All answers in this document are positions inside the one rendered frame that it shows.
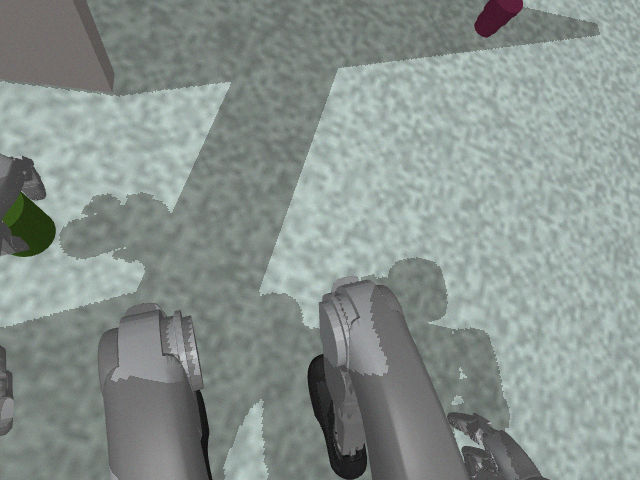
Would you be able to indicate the right robot foot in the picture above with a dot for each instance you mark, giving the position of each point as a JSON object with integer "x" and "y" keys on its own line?
{"x": 347, "y": 467}

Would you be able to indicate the left robot hand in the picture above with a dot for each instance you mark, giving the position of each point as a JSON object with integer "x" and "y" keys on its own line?
{"x": 16, "y": 174}

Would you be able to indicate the right robot hand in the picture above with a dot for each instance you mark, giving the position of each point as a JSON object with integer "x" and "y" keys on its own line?
{"x": 502, "y": 459}

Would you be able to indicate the left robot foot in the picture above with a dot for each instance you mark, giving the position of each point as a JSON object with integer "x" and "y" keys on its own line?
{"x": 205, "y": 431}

